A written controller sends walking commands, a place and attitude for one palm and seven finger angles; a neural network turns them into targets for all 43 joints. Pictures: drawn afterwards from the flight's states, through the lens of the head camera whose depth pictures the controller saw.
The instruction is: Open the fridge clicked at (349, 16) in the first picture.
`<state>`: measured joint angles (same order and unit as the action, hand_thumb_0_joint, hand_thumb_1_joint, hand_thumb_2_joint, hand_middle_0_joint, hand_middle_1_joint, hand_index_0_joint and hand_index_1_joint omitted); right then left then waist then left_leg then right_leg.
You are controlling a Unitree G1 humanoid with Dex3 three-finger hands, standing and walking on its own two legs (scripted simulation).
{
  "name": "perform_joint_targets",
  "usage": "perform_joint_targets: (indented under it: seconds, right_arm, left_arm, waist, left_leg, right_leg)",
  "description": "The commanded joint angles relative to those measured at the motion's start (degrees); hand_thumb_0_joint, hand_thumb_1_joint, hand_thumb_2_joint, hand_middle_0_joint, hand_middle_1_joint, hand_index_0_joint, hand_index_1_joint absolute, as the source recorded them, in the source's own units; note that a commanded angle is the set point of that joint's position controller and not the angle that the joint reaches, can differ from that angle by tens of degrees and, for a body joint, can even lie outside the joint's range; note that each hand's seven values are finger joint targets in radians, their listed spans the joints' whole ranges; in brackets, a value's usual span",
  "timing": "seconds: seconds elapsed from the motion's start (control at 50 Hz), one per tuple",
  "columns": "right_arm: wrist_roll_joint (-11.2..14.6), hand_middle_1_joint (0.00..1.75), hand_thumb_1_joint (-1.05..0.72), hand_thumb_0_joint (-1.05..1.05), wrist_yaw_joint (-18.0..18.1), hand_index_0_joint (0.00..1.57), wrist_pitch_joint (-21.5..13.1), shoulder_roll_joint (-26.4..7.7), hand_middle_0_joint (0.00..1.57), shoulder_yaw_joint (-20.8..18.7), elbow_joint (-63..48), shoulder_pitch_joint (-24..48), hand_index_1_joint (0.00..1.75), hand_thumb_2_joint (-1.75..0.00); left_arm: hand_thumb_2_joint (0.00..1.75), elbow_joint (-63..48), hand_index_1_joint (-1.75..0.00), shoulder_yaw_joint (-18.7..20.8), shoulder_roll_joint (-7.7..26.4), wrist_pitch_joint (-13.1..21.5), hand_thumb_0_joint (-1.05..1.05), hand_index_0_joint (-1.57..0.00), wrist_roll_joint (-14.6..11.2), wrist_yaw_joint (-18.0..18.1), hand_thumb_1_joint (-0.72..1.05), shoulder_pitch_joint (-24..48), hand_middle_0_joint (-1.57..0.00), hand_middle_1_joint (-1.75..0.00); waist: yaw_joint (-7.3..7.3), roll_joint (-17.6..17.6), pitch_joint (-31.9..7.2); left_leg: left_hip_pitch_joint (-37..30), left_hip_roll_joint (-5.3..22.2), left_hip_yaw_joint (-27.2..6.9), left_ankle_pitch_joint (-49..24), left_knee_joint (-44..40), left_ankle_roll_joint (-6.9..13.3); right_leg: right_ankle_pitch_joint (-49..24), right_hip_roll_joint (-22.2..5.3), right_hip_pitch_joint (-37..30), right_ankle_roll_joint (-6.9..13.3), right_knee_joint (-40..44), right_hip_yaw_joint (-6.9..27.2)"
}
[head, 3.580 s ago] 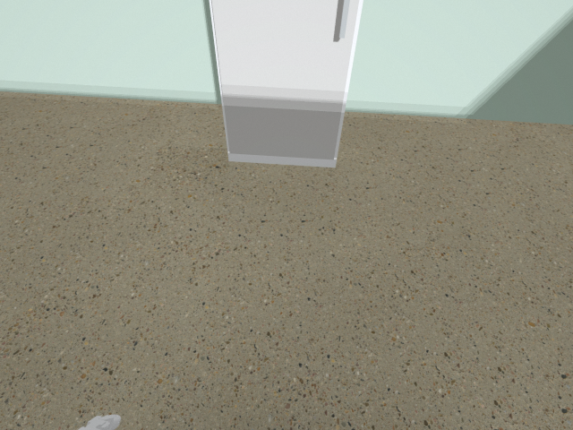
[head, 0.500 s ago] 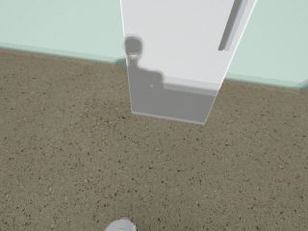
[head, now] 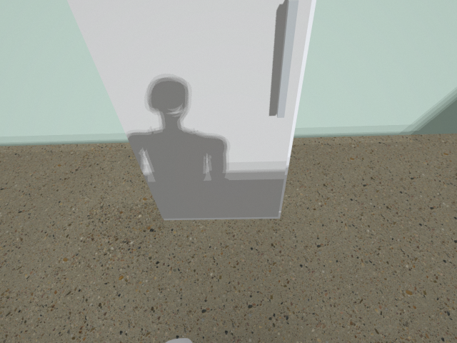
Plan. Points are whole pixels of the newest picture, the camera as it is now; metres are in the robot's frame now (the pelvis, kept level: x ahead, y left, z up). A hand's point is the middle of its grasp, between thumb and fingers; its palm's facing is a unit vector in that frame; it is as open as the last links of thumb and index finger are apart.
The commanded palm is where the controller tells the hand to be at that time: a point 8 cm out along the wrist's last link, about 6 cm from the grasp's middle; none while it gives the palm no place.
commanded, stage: take the last steps up to it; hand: right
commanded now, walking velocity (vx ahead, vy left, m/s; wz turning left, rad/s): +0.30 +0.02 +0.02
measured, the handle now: (284, 63) +0.74 -0.12 +0.12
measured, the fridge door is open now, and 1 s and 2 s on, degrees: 0 0 0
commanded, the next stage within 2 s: come to a stop and stand still in 0.58 s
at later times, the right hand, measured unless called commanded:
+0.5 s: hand (294, 298) +0.25 -0.12 -0.16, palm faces +0.00 +0.98 -0.19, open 7.3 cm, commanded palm none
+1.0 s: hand (309, 308) +0.23 -0.15 -0.18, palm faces +0.04 +0.98 -0.18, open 7.3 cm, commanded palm none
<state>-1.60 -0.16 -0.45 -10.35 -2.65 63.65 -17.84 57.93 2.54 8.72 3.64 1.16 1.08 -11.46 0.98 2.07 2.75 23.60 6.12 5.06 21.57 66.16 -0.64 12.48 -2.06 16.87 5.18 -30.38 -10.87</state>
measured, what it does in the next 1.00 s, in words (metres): walks ahead: left foot, then right foot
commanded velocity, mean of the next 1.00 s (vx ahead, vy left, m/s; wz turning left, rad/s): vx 0.07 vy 0.03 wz -0.01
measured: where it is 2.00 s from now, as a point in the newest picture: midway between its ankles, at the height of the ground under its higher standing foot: outside the picture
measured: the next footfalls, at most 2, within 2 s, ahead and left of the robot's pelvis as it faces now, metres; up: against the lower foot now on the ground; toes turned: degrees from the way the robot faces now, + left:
left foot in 0.42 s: +0.25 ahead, +0.16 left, +0.00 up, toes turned +9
right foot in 0.78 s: +0.35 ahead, -0.08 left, +0.00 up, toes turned -8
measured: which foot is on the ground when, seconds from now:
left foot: up 0.00-0.40, down 0.42-0.84, up 0.86-1.00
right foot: down 0.00-0.44, up 0.46-0.76, down 0.78-1.00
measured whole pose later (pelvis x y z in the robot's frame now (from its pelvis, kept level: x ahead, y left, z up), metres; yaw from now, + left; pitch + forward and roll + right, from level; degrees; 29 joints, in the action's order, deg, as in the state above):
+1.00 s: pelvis +0.24 +0.02 +0.00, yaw +2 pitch -2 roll +1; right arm -0.9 1.9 2.6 -9.7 -1.6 62.3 -15.9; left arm 58.6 1.3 6.8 0.1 0.8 2.2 -4.9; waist 1.9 1.3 4.8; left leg 16.5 2.9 3.5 29.5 46.6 -1.9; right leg 9.0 -3.6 16.3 2.4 -27.3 -8.8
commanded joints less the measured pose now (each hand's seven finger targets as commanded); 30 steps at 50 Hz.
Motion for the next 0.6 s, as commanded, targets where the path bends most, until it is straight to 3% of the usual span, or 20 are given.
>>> perform_joint_targets:
  seconds: [0.0,0.04,0.1,0.24,0.3,0.34,0.36,0.38,0.4,0.42,0.44,0.46,0.48,0.5,0.54,0.58]
  right_arm:
    - [-0.3,0.30,-0.90,0.00,-0.2,0.20,-0.6,-1.4,0.20,-0.9,-2.8,-3.0,0.30,-0.90]
    - [-0.4,0.30,-0.90,0.00,-0.2,0.20,-0.3,-1.2,0.20,-0.9,-3.5,-1.3,0.30,-0.90]
    - [-0.3,0.30,-0.90,0.00,-0.3,0.20,-0.1,-1.4,0.20,-1.1,-4.8,1.8,0.30,-0.90]
    - [-0.1,0.30,-0.90,0.00,-0.5,0.20,-0.6,-0.7,0.20,-0.8,-7.7,10.0,0.30,-0.90]
    - [0.0,0.30,-0.90,0.00,-0.4,0.20,-1.0,-0.7,0.20,-0.9,-8.0,10.5,0.30,-0.90]
    - [0.0,0.30,-0.90,0.00,-0.4,0.20,-1.4,-0.7,0.20,-1.0,-7.0,7.2,0.30,-0.90]
    - [-0.1,0.30,-0.90,0.00,-0.3,0.20,-1.8,-1.5,0.20,-1.3,-5.5,3.0,0.30,-0.90]
    - [-0.3,0.30,-0.90,0.00,0.0,0.20,-2.4,-3.8,0.20,-1.8,-3.5,-3.6,0.30,-0.90]
    - [-0.5,0.30,-0.90,0.00,0.7,0.20,-3.1,-9.0,0.20,-2.8,-1.8,-9.8,0.30,-0.90]
    - [0.4,0.30,-0.90,0.00,0.9,0.20,-3.1,-11.7,0.20,-3.0,-1.3,-14.3,0.30,-0.90]
    - [0.6,0.30,-0.90,0.00,1.1,0.20,-3.1,-11.2,0.20,-3.0,-1.8,-10.4,0.30,-0.90]
    - [0.6,0.30,-0.90,0.00,1.3,0.20,-3.0,-8.5,0.20,-2.5,-3.0,-5.7,0.30,-0.90]
    - [0.5,0.30,-0.90,0.00,1.5,0.20,-3.0,-6.2,0.20,-1.9,-4.0,-2.2,0.30,-0.90]
    - [0.4,0.30,-0.90,0.00,1.7,0.20,-3.2,-4.4,0.20,-1.4,-4.4,-0.6,0.30,-0.90]
    - [0.0,0.30,-0.90,0.00,1.7,0.20,-3.8,-3.0,0.20,-1.1,-4.6,0.2,0.30,-0.90]
    - [0.0,0.30,-0.90,0.00,1.5,0.20,-3.7,-3.9,0.20,-0.9,-4.2,0.0,0.30,-0.90]
  left_arm:
    - [0.90,0.8,-0.30,1.1,6.1,0.9,0.00,-0.20,-0.2,0.4,0.90,-8.0,-0.20,-0.30]
    - [0.90,1.3,-0.30,1.2,6.5,1.0,0.00,-0.20,-0.3,0.4,0.90,-9.4,-0.20,-0.30]
    - [0.90,2.5,-0.30,1.4,6.5,0.9,0.00,-0.20,-0.4,0.4,0.90,-11.0,-0.20,-0.30]
    - [0.90,5.2,-0.30,1.7,6.1,0.4,0.00,-0.20,0.2,0.3,0.90,-15.0,-0.20,-0.30]
    - [0.90,5.9,-0.30,1.7,6.1,0.1,0.00,-0.20,0.5,0.2,0.90,-15.1,-0.20,-0.30]
    - [0.90,6.1,-0.30,1.6,6.2,-0.2,0.00,-0.20,0.6,0.3,0.90,-14.3,-0.20,-0.30]
    - [0.90,6.3,-0.30,1.4,5.6,-0.3,0.00,-0.20,0.4,0.3,0.90,-14.0,-0.20,-0.30]
    - [0.90,6.2,-0.30,1.2,4.6,-0.1,0.00,-0.20,-0.1,0.0,0.90,-13.8,-0.20,-0.30]
    - [0.90,4.8,-0.30,0.5,1.6,0.2,0.00,-0.20,-0.6,-0.5,0.90,-14.7,-0.20,-0.30]
    - [0.90,2.8,-0.30,0.3,2.4,-0.1,0.00,-0.20,-0.5,-0.6,0.90,-12.1,-0.20,-0.30]
    - [0.90,2.7,-0.30,0.8,2.6,-0.6,0.00,-0.20,-0.4,-0.6,0.90,-10.1,-0.20,-0.30]
    - [0.90,2.3,-0.30,1.0,2.5,-0.8,0.00,-0.20,-0.2,-0.7,0.90,-8.4,-0.20,-0.30]
    - [0.90,2.5,-0.30,1.0,2.4,-1.1,0.00,-0.20,0.1,-0.9,0.90,-8.0,-0.20,-0.30]
    - [0.90,3.0,-0.30,1.0,1.4,-1.5,0.00,-0.20,0.2,-1.0,0.90,-8.6,-0.20,-0.30]
    - [0.90,3.5,-0.30,0.7,-0.1,-2.2,0.00,-0.20,0.4,-1.0,0.90,-10.7,-0.20,-0.30]
    - [0.90,3.1,-0.30,0.4,-0.4,-2.5,0.00,-0.20,0.2,-1.2,0.90,-9.6,-0.20,-0.30]
  waist:
    - [-0.78,-6.1,-2.1]
    - [-1.11,-4.2,-1.2]
    - [-1.48,-4.9,0.9]
    - [-3.63,-6.8,4.2]
    - [-3.36,-7.6,5.1]
    - [-1.59,-6.9,3.5]
    - [0.21,-5.2,1.6]
    - [3.06,-1.1,-2.2]
    - [4.45,12.0,-6.0]
    - [5.33,12.3,-6.7]
    - [4.45,10.9,-5.7]
    - [2.96,8.2,-2.1]
    - [1.32,4.5,0.0]
    - [-0.05,1.8,0.7]
    - [-1.98,3.8,-0.1]
    - [-1.90,5.0,-0.5]
  left_leg:
    - [7.8,2.0,-3.0,-7.3,-1.8,-0.8]
    - [9.9,2.5,-3.3,-8.3,-4.5,-1.3]
    - [12.0,2.8,-3.0,-9.8,-9.5,-1.6]
    - [8.9,1.5,-0.6,-8.3,-24.3,-0.7]
    - [4.3,0.2,0.4,-6.4,-28.8,0.2]
    - [-2.9,-2.1,2.6,-9.1,-33.9,0.7]
    - [-10.0,-3.4,3.5,-11.1,-37.8,1.3]
    - [-20.3,-0.9,-0.5,-12.1,-40.2,2.9]
    - [-31.7,12.0,-17.2,-13.3,-44.7,7.6]
    - [-32.4,19.5,-28.4,-16.5,-50.9,13.0]
    - [-26.3,19.4,-28.2,-8.2,-53.0,13.9]
    - [-21.3,17.8,-25.0,-3.2,-54.5,13.1]
    - [-16.7,15.7,-19.7,-3.3,-55.2,11.8]
    - [-13.1,13.6,-14.5,-8.6,-55.3,10.3]
    - [-11.3,11.4,-7.6,-20.4,-53.7,9.3]
    - [-11.2,10.6,-5.6,-24.4,-53.2,9.7]
  right_leg:
    - [-1.8,-13.7,-7.8,2.2,21.1,15.3]
    - [-3.1,-14.5,-9.5,3.6,21.8,14.9]
    - [-2.8,-14.8,-11.3,4.7,22.7,14.5]
    - [-3.4,-15.0,-12.6,5.4,21.3,12.5]
    - [-4.3,-15.7,-10.7,4.9,18.5,12.4]
    - [-5.5,-13.9,-9.6,3.2,13.7,10.5]
    - [-7.0,-11.6,-7.8,1.6,8.0,8.3]
    - [-7.4,-8.4,-3.3,-0.3,-2.2,5.1]
    - [5.4,-2.3,10.1,-3.1,-17.5,0.5]
    - [21.6,0.9,16.7,-3.8,-30.8,3.3]
    - [19.2,-1.6,17.8,-3.5,-37.0,8.5]
    - [14.4,-3.5,19.1,-3.6,-38.9,9.6]
    - [10.4,-5.1,18.0,-4.0,-37.8,10.3]
    - [8.1,-5.7,15.2,-4.7,-35.1,9.9]
    - [7.1,-5.5,11.9,-6.0,-28.5,8.3]
    - [6.7,-4.7,9.4,-6.7,-21.0,6.8]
